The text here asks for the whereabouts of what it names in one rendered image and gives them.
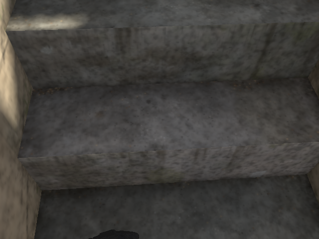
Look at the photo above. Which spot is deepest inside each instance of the robot left hand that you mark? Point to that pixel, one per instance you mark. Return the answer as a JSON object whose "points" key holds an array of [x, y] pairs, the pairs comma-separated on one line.
{"points": [[113, 234]]}

